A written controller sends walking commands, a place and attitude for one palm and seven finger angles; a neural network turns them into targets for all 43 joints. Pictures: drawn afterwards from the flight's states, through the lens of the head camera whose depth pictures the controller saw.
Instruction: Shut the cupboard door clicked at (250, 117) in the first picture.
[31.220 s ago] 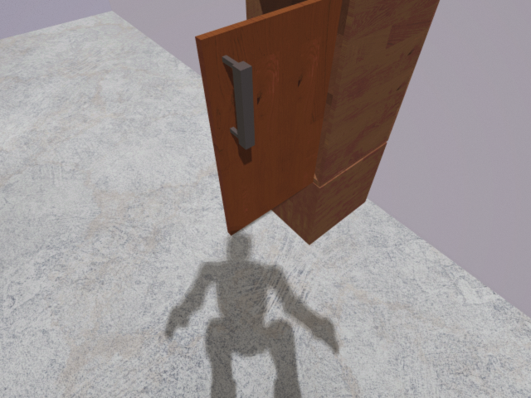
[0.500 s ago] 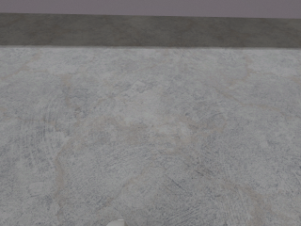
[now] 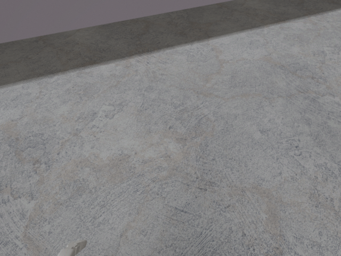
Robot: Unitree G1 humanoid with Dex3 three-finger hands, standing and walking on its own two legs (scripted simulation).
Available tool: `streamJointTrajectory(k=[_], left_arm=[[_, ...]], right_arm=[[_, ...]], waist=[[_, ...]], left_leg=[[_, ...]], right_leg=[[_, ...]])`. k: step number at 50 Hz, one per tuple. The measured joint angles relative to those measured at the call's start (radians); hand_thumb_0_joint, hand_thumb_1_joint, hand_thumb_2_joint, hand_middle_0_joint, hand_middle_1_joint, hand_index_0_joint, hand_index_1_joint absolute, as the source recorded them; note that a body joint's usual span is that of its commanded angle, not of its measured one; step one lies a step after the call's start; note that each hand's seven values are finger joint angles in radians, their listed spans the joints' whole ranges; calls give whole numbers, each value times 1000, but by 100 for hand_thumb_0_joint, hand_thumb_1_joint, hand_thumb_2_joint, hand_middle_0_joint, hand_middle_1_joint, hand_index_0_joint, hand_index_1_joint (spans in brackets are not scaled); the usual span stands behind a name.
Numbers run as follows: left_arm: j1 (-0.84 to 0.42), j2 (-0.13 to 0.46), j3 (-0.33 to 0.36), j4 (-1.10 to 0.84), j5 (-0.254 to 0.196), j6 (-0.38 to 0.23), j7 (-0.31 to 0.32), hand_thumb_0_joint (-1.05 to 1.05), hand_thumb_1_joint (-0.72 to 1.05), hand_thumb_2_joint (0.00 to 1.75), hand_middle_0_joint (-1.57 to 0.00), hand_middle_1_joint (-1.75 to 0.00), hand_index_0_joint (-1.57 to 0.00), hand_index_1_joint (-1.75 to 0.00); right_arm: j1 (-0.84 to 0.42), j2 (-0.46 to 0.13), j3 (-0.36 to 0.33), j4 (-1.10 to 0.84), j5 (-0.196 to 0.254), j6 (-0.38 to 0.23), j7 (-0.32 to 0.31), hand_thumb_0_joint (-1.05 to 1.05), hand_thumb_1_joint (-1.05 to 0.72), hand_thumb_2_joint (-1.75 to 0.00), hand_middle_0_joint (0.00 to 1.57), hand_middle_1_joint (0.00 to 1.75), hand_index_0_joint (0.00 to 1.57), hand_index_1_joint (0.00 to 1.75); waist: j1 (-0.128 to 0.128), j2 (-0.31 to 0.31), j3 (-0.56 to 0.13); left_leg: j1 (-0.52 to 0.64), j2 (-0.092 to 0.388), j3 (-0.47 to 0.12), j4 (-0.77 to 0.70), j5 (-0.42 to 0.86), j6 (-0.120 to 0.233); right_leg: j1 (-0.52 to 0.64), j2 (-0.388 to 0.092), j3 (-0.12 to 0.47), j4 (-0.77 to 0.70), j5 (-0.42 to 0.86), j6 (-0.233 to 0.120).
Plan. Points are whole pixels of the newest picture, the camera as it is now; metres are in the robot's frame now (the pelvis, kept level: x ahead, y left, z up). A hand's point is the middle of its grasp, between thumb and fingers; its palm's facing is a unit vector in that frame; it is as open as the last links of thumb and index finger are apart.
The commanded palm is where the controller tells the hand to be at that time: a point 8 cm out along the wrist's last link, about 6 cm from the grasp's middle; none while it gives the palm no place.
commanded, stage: turn to face it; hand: left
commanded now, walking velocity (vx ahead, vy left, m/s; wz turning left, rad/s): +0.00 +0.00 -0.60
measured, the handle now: out of the picture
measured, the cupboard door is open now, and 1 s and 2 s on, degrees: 57 57 57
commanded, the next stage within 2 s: none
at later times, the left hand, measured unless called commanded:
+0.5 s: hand (96, 233) +0.20 +0.22 -0.15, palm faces -0.24 -0.95 -0.19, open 7.4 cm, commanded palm none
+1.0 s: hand (132, 215) +0.24 +0.13 -0.14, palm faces -0.54 -0.81 -0.25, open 7.4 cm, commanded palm none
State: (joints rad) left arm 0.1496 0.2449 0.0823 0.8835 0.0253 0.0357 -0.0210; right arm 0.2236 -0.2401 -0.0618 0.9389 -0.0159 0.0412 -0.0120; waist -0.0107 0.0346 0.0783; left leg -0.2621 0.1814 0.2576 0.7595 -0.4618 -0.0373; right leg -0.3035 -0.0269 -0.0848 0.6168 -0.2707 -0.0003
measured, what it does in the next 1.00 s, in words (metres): steps on the spot, turning right: left foot, then right foot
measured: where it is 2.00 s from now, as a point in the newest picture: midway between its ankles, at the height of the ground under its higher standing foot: outside the picture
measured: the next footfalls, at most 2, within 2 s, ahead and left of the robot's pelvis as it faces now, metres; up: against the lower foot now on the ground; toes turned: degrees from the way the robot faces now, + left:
left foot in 0.32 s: +0.10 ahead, +0.15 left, +0.00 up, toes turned -7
right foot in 0.74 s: +0.03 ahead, -0.10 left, +0.00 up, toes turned -31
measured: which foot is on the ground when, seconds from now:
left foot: up 0.00-0.30, down 0.32-0.74, up 0.76-1.00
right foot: down 0.00-0.32, up 0.34-0.72, down 0.74-1.00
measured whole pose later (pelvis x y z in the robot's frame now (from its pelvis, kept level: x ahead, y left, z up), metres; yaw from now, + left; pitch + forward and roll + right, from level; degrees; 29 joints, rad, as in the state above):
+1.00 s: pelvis +0.06 +0.01 +0.02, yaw -34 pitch +2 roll +1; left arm 0.19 0.21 0.05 0.89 0.02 0.04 0.00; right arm 0.15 -0.25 -0.05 0.88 -0.01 0.06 -0.01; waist -0.01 0.01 0.09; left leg -0.49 0.08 0.02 1.02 -0.40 -0.09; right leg -0.25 0.03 0.04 0.49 -0.26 -0.03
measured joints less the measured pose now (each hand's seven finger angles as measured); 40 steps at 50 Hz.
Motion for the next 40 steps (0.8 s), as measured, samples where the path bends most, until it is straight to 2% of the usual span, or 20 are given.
streamJointTrajectory(k=[1,3,6,9,14,16,17,20,22,25,29,34,37,38,40], left_arm=[[-4,-7,-6,0,-2,-8,6,0,91,90,-20,-30,-20,-30],[0,-20,-16,-5,-4,-9,15,0,91,90,-20,-30,-20,-30],[11,-24,-21,-6,-4,2,25,0,91,90,-20,-30,-20,-30],[17,-19,-25,0,-3,6,24,0,91,90,-20,-30,-21,-30],[24,-16,-23,5,-3,10,16,0,90,90,-21,-30,-21,-30],[30,-13,-20,7,-8,19,15,0,90,90,-21,-30,-21,-30],[28,-6,-16,10,-13,26,14,0,90,90,-21,-30,-21,-30],[19,16,-4,18,-13,44,12,1,91,90,-21,-30,-21,-30],[12,24,3,20,-10,49,4,1,91,90,-20,-30,-21,-30],[-3,30,7,12,-11,50,-6,1,91,90,-20,-30,-20,-30],[-21,31,8,3,-12,54,-13,1,91,90,-20,-30,-20,-30],[-45,18,0,-3,-10,51,-17,1,91,90,-20,-30,-20,-30],[-44,13,-12,-17,-9,30,-18,1,91,90,-20,-30,-20,-30],[-42,8,-14,-18,-6,15,-13,1,91,90,-20,-30,-20,-30],[-38,-12,-25,-16,-11,-2,0,0,91,90,-20,-30,-20,-30]], right_arm=[[-5,-13,-4,4,3,13,-2,1,-91,-90,21,30,21,30],[-14,-30,-10,5,6,32,-6,1,-91,-90,20,30,20,30],[-30,-29,-6,-7,4,33,-1,1,-91,-90,20,30,20,30],[-39,-17,4,-30,4,20,4,1,-91,-90,20,30,20,30],[-54,0,17,-51,12,3,-1,1,-91,-90,20,30,20,30],[-51,2,24,-60,14,-11,-3,1,-91,-90,20,30,20,30],[-50,10,27,-60,10,-21,-5,1,-91,-90,20,30,20,30],[-38,35,48,-67,-5,-30,-7,1,-91,-90,20,30,20,30],[-21,47,56,-70,-10,-31,-11,1,-91,-90,21,30,21,30],[-3,55,61,-70,-12,-28,-15,1,-91,-90,21,30,21,30],[12,54,55,-62,-11,-28,-14,1,-91,-90,21,30,21,30],[27,33,38,-44,-12,-21,-6,1,-91,-90,21,30,21,30],[45,11,24,-35,-5,-12,1,1,-91,-90,21,30,21,30],[44,0,19,-29,0,-5,3,1,-91,-90,21,30,21,30],[20,-24,10,-18,5,22,-3,1,-91,-90,21,30,21,30]], waist=[[-3,14,7],[-7,27,11],[-7,6,11],[-9,-25,12],[5,-58,10],[6,-61,0],[4,-74,-3],[11,-97,2],[9,-90,1],[11,-74,8],[7,-57,15],[-13,-26,22],[-17,-9,13],[-13,2,11],[-17,31,21]], left_leg=[[-44,-15,-60,106,-55,-7],[-126,-54,-145,287,-74,-15],[-203,-84,-190,376,-5,-29],[-211,-97,-210,281,24,-41],[-136,-122,-226,12,51,-44],[-71,-126,-225,-149,140,-37],[-65,-131,-215,-163,156,-17],[-44,-117,-174,-146,131,38],[-15,-98,-159,-180,136,45],[24,-75,-134,-234,157,43],[56,-54,-83,-260,157,36],[69,-24,-21,-217,117,16],[54,0,11,-124,61,-9],[26,7,-7,-44,23,-16],[-59,-24,-111,170,-78,-26]], right_leg=[[-9,9,5,24,-29,-10],[-7,19,20,16,-48,-16],[4,26,61,-49,-11,-9],[11,27,98,-96,16,-8],[0,34,158,-87,9,16],[-19,46,179,-47,-15,34],[-36,45,189,-6,-36,32],[-115,54,153,264,-224,35],[-153,52,111,417,-240,46],[-169,32,68,491,-215,60],[-152,3,44,424,-188,65],[-74,-6,16,207,-170,48],[17,4,-2,-5,-29,19],[23,13,3,-15,-52,2],[10,32,15,20,-82,-22]])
